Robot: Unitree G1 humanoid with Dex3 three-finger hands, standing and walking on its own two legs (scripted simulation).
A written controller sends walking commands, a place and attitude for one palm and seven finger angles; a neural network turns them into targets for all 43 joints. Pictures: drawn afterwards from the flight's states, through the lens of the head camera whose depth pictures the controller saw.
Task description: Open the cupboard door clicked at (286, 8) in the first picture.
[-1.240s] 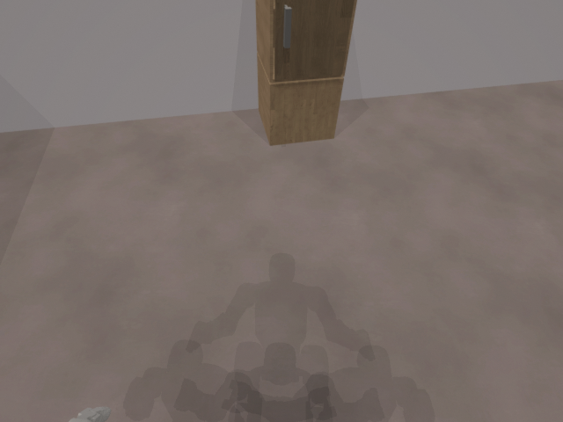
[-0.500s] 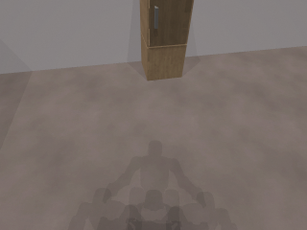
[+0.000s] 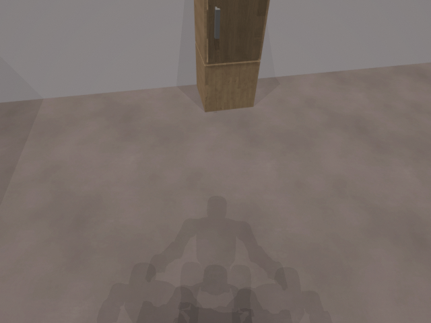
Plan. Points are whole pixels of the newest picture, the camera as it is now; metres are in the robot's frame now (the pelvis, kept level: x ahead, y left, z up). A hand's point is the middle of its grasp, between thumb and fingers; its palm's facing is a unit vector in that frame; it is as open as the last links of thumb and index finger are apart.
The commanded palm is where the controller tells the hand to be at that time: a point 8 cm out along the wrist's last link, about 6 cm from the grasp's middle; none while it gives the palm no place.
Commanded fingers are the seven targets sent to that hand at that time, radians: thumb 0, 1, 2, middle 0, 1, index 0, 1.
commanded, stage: look at it before walking up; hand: left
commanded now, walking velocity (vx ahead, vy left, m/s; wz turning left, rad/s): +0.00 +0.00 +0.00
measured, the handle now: (216, 22) +1.71 +0.08 -0.10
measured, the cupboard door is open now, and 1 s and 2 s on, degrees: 0 0 0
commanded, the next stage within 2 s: walk to a spot facing it in 0.60 s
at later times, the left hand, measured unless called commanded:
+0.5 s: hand out of the picture +0.08 +0.25 -0.16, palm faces -0.03 -0.94 -0.33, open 7.4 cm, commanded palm none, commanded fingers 0.00 0.90 0.90 -0.20 -0.30 -0.20 -0.30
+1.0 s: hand out of the picture +0.07 +0.19 -0.18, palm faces -0.09 -0.97 -0.23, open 7.4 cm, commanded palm none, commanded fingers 0.00 0.90 0.90 -0.20 -0.30 -0.20 -0.30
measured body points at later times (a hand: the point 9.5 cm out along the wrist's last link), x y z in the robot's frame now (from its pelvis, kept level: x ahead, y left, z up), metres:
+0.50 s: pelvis +0.01 +0.00 +0.00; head +0.01 +0.00 +0.45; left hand +0.08 +0.30 -0.13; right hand +0.09 -0.29 -0.13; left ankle +0.01 +0.12 -0.74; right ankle +0.01 -0.12 -0.74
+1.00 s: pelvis +0.05 -0.02 -0.02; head +0.05 -0.03 +0.43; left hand +0.07 +0.24 -0.16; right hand +0.05 -0.28 -0.17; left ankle +0.01 +0.12 -0.75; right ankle +0.02 -0.11 -0.74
